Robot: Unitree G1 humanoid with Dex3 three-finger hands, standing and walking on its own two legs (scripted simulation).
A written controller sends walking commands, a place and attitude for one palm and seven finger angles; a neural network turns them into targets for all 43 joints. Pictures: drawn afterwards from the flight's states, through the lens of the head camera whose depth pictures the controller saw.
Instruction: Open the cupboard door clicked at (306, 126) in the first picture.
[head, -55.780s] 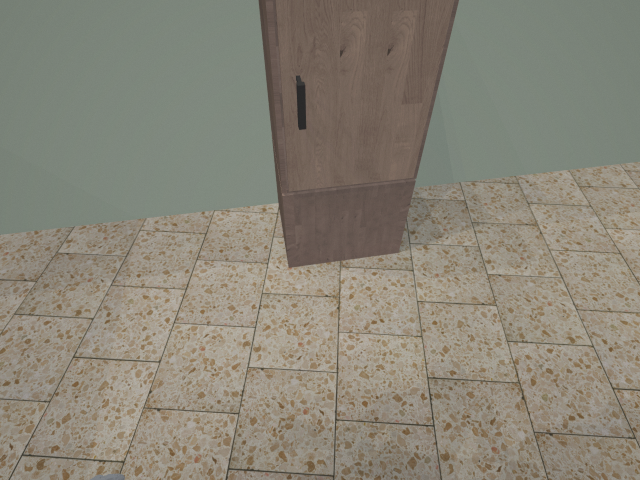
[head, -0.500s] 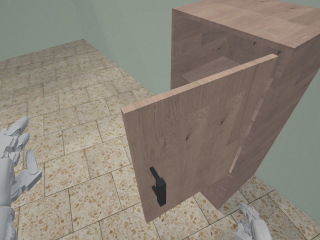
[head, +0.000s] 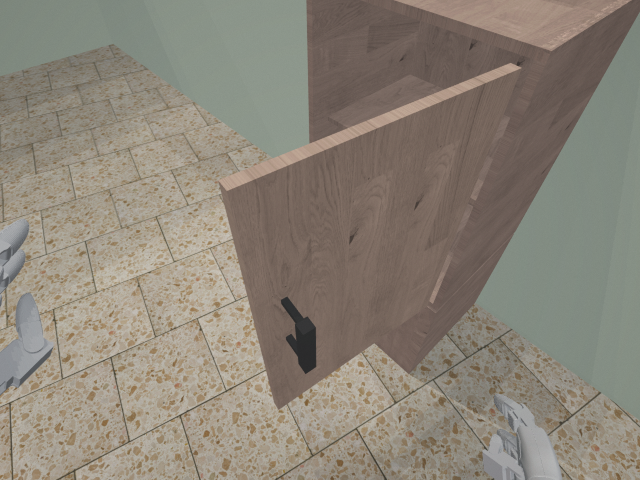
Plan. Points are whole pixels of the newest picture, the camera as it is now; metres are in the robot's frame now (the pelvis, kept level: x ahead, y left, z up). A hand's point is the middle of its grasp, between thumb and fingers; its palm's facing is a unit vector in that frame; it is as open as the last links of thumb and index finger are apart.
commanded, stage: step back with the hand held close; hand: left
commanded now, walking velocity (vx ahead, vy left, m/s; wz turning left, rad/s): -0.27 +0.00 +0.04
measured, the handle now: (298, 336) +0.32 +0.05 -0.03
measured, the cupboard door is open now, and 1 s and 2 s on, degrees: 82 82 82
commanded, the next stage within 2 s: stop stepping back and stand still in 0.94 s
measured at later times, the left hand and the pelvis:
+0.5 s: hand out of the picture +0.12 +0.28 +0.15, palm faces +0.45 -0.75 -0.48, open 7.4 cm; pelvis -0.07 +0.01 -0.01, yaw +2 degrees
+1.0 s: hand out of the picture +0.05 +0.30 +0.17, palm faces +0.41 -0.82 -0.40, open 7.4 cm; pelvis -0.16 +0.03 +0.00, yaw -1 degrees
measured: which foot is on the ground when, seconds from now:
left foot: down 0.00-1.00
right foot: down 0.00-0.26, up 0.28-0.34, down 0.36-0.76, up 0.78-1.00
